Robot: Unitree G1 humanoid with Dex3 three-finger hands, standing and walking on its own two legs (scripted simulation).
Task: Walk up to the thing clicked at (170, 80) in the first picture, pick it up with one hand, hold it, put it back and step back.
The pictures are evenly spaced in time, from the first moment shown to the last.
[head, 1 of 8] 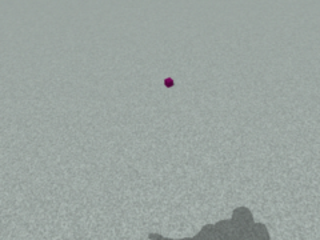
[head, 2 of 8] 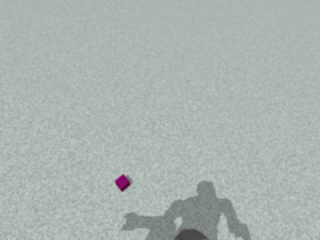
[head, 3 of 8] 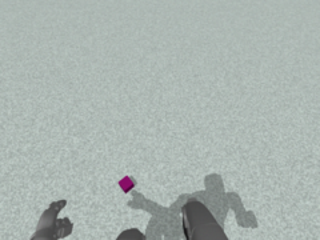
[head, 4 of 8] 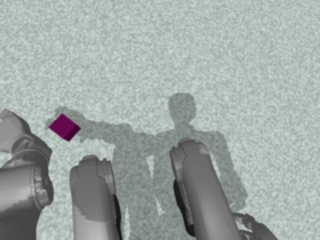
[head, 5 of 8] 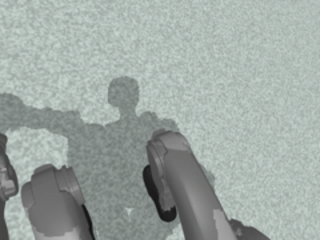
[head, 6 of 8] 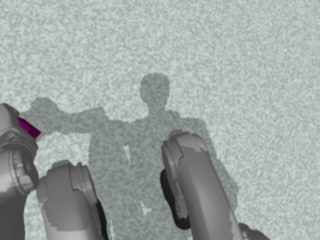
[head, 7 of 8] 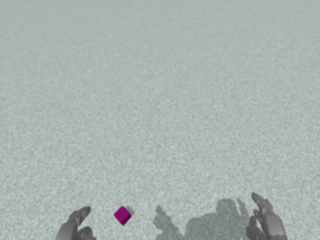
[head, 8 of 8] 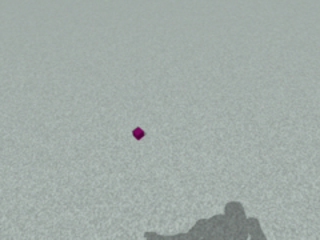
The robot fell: no
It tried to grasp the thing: yes
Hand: left
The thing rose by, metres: 0.67
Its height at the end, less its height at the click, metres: +0.00
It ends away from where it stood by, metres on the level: 0.01
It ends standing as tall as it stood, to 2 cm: yes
